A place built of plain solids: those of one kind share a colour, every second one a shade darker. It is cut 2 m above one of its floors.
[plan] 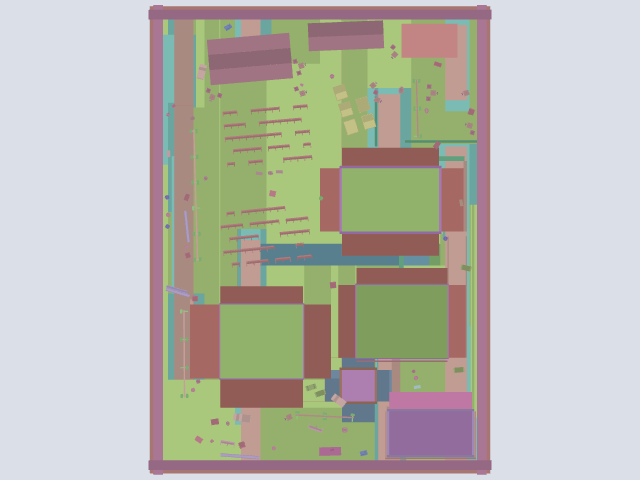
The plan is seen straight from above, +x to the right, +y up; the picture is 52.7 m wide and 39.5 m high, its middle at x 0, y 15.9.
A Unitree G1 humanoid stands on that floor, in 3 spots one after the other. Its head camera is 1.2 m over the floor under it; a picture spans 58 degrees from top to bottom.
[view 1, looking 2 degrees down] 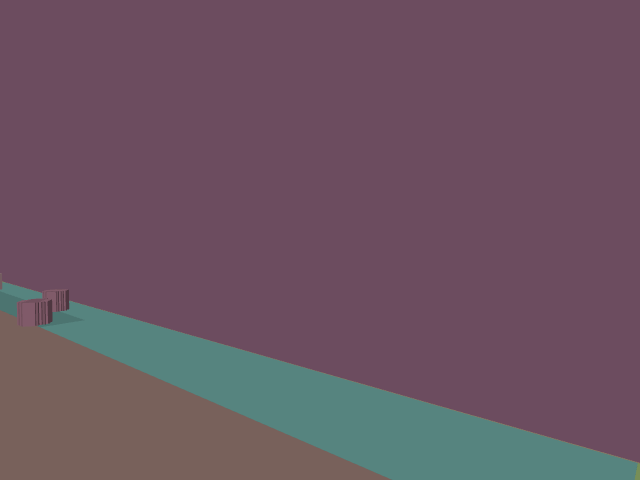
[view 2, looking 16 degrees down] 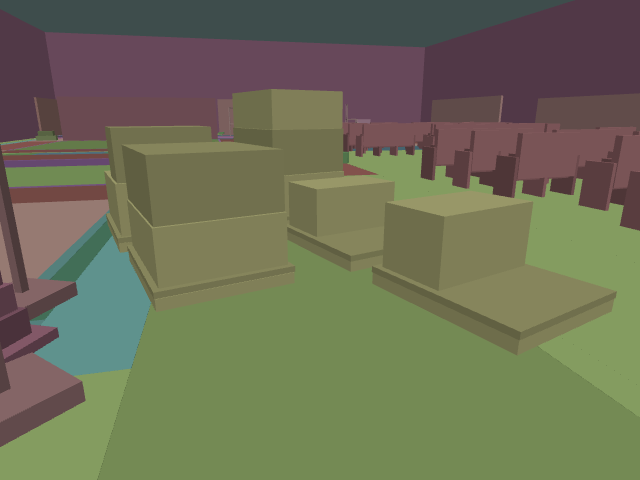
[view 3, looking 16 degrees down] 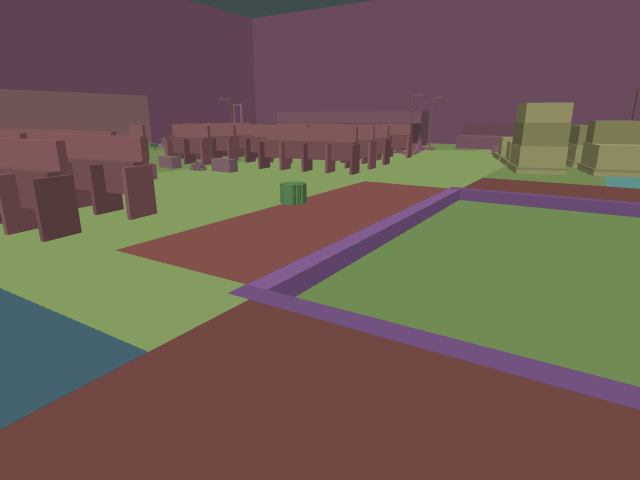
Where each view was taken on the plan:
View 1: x -10.25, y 32.95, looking -140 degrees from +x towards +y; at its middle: wall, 3.49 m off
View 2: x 3.45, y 30.45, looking -104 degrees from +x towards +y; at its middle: pallet_store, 3.84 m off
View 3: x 3.65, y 14.35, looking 122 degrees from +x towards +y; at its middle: floor_apron_bay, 4.36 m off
